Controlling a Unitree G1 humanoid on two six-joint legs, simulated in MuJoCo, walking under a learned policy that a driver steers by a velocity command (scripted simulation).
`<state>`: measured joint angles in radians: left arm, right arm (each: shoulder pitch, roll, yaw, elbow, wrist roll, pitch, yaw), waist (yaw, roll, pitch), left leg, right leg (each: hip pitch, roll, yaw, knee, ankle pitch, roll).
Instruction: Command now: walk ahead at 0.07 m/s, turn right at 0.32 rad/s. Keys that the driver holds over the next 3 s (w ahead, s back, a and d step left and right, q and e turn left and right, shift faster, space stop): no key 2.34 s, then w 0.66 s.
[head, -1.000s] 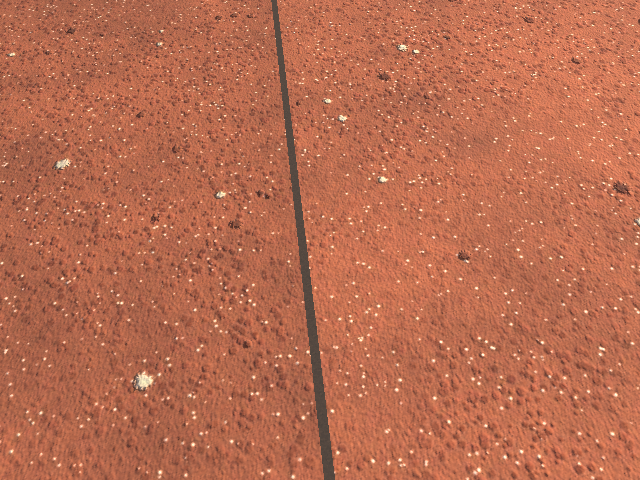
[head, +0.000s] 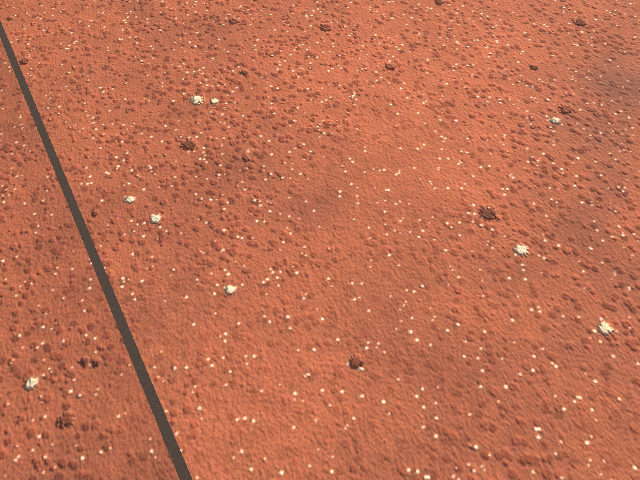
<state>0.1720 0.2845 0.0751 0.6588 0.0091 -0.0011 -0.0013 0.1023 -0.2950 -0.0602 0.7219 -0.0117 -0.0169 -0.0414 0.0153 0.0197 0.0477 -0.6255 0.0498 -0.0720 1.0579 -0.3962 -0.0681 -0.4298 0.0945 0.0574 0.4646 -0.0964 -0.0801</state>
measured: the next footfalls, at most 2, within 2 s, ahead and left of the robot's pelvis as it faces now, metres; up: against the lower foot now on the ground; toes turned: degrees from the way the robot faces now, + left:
left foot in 0.20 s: +0.10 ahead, +0.17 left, +0.00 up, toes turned -3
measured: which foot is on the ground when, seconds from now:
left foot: up 0.00-0.18, down 0.20-1.00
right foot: down 0.00-1.00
